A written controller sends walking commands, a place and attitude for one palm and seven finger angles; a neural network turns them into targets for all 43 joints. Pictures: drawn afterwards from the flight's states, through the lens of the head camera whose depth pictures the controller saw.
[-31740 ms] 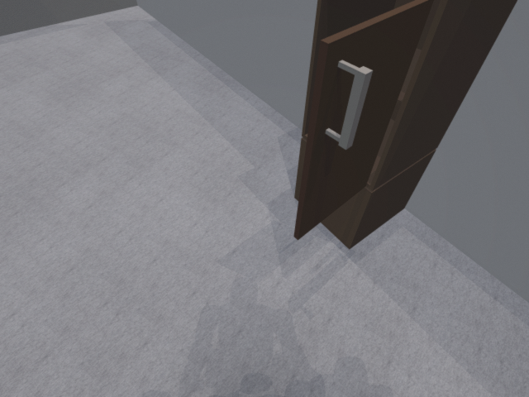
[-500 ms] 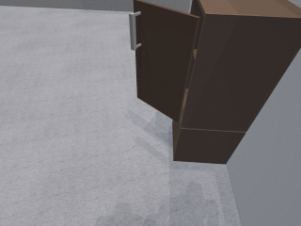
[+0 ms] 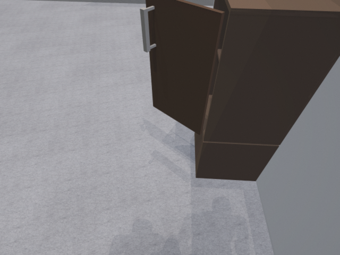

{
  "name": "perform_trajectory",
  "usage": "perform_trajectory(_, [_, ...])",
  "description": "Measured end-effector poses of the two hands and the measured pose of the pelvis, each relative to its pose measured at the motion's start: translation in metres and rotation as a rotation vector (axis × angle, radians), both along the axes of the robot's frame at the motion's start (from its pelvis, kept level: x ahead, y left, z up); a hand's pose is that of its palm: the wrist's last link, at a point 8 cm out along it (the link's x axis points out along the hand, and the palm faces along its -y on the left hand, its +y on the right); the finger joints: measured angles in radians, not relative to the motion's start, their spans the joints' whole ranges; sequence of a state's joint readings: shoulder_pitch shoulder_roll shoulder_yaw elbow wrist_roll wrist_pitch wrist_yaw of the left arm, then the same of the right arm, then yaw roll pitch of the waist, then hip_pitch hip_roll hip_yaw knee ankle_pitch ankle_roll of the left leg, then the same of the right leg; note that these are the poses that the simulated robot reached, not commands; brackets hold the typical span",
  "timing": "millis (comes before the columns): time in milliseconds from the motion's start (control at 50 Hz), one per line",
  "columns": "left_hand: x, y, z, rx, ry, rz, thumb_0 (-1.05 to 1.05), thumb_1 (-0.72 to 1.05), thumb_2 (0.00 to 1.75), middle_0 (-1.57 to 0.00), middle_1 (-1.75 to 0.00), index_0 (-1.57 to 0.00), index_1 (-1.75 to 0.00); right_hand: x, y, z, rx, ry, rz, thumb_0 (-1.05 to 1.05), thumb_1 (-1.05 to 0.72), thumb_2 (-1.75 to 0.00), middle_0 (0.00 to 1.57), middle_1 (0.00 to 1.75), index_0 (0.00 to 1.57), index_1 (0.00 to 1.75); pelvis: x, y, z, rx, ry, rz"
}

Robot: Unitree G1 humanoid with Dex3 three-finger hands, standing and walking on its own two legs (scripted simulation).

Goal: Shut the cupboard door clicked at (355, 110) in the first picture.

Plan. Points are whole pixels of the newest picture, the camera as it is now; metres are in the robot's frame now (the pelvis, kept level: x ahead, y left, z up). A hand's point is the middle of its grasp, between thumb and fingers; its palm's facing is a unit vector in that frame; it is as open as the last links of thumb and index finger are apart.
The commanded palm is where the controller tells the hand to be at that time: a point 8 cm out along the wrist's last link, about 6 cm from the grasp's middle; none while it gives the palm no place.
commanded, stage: look to check the result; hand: left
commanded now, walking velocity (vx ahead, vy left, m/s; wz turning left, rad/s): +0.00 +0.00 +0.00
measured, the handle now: (149, 29) +0.91 +0.14 +0.12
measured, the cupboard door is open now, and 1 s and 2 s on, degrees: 52 52 52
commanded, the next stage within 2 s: walk to a spot facing it in 0.08 s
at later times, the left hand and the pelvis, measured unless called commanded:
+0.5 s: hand out of the picture +0.01 +0.20 -0.20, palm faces +0.18 -0.96 -0.21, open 7.4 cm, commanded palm none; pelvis +0.01 +0.01 -0.02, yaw +9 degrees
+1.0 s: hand out of the picture -0.02 +0.22 -0.16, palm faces +0.42 -0.85 -0.31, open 7.4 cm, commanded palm none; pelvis -0.01 -0.03 -0.01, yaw +26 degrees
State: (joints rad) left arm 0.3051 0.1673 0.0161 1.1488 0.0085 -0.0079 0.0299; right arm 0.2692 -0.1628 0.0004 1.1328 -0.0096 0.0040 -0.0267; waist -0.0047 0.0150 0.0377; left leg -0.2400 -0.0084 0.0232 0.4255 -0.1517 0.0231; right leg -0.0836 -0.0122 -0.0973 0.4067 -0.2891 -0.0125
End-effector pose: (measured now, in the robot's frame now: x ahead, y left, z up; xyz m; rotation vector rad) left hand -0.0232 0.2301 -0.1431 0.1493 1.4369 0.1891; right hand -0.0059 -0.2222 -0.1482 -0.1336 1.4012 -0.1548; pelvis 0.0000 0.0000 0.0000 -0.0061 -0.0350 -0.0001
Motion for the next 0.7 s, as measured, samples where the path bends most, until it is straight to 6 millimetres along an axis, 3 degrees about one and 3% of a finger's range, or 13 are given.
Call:
perform_trajectory(360, [0.021,-0.001,-0.005,0.001,-0.046,0.031,0.0,0.91,0.9,-0.2,-0.3,-0.2,-0.3,0.034,-0.01,0.0,-0.023,-0.036,0.047,0.01,-0.91,-0.9,0.2,0.3,0.19,0.3,0.008,-0.002,-0.004,-0.004,0.004,0.038])
perform_trajectory(540, [0.015,0.027,-0.035,-0.003,-0.093,0.156,0.0,0.9,0.9,-0.2,-0.3,-0.2,-0.3,0.057,0.004,-0.01,-0.058,-0.011,0.156,0.01,-0.91,-0.9,0.2,0.3,0.19,0.3,0.01,0.018,-0.027,-0.016,-0.008,0.178])
perform_trajectory(700, [0.025,0.055,-0.005,0.052,-0.166,0.192,0.0,0.91,0.9,-0.2,-0.3,-0.2,-0.3,0.083,0.012,0.007,-0.071,-0.056,0.269,0.01,-0.91,-0.9,0.2,0.3,0.2,0.3,-0.006,0.023,-0.009,-0.038,0.037,0.259])
